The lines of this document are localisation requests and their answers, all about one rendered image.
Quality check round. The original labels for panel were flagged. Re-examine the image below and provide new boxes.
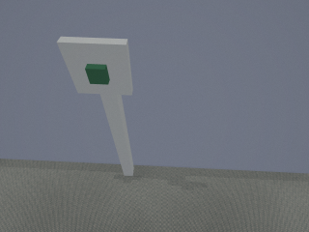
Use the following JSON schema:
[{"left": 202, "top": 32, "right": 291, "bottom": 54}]
[{"left": 57, "top": 37, "right": 134, "bottom": 176}]

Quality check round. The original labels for button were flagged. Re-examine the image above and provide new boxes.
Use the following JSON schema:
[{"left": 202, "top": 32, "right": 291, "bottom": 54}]
[{"left": 85, "top": 64, "right": 110, "bottom": 85}]

